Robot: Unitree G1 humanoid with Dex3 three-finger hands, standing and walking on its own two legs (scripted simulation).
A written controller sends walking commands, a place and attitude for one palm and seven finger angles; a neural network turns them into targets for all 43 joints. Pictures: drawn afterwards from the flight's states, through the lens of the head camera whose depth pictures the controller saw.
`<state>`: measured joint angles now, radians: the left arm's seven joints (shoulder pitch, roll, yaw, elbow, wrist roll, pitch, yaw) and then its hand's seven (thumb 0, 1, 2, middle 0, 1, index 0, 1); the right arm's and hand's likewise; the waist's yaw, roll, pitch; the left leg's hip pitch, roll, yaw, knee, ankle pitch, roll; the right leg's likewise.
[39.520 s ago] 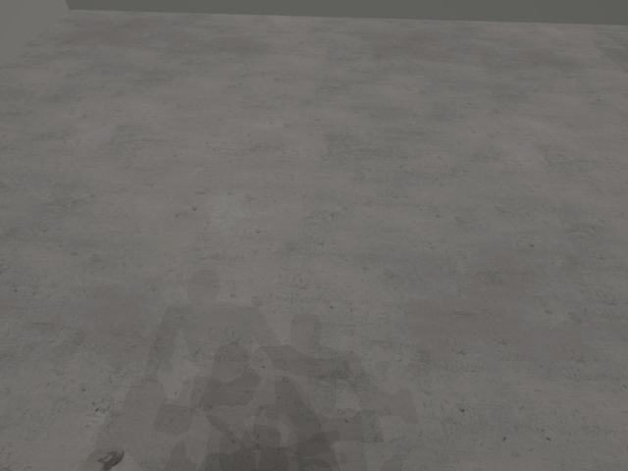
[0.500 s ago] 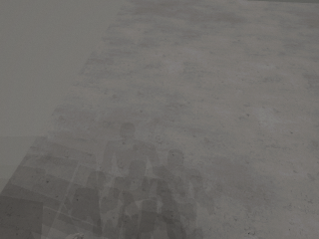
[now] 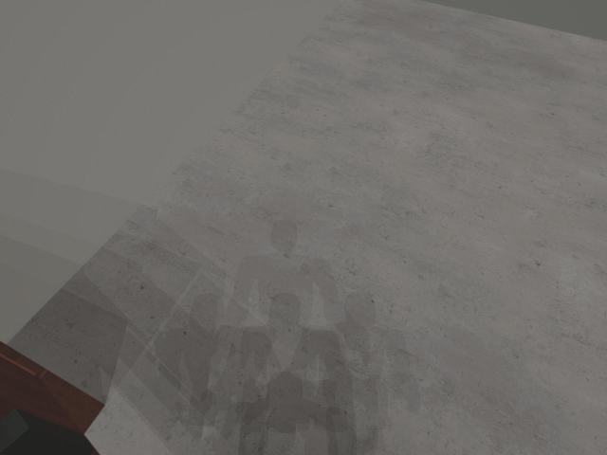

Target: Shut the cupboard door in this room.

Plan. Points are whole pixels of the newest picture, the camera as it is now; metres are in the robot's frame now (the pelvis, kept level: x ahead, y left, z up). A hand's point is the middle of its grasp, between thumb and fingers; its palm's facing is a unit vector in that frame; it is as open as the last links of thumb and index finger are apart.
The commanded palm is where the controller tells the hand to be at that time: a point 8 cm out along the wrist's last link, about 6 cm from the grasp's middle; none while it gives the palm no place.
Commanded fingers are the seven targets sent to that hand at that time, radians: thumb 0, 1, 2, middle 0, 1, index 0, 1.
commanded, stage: turn or walk to find it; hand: left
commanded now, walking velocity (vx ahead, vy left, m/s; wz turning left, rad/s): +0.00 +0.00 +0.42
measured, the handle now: out of the picture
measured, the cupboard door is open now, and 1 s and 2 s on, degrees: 75 73 73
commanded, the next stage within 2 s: stand and wait in 1.40 s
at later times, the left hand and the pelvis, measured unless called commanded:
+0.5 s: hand out of the picture +0.00 +0.15 -0.14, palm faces +0.26 -0.93 -0.27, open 7.3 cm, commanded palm none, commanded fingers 0.00 0.90 0.90 -0.20 -0.30 -0.20 -0.30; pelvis -0.01 -0.05 +0.01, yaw +14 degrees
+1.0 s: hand out of the picture -0.05 +0.20 -0.16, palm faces +0.45 -0.86 -0.25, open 7.4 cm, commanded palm none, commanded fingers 0.00 0.90 0.90 -0.20 -0.30 -0.20 -0.30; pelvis -0.02 -0.02 +0.01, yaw +25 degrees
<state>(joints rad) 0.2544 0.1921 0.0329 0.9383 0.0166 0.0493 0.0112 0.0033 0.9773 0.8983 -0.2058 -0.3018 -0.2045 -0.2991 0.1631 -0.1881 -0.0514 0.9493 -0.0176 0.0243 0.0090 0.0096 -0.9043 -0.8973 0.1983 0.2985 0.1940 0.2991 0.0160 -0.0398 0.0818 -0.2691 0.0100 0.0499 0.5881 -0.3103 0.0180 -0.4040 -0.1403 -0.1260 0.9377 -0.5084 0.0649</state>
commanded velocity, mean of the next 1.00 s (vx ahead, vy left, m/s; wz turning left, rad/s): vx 0.00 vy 0.00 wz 0.42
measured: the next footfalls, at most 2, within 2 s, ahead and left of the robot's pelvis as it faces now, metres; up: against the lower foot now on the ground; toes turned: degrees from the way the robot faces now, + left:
right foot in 0.26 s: +0.05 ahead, -0.14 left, +0.00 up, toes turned +1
left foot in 0.68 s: -0.03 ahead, +0.09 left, +0.00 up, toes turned +24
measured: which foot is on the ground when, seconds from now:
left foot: down 0.00-0.26, up 0.28-0.66, down 0.68-1.00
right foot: up 0.00-0.24, down 0.26-0.68, up 0.70-1.00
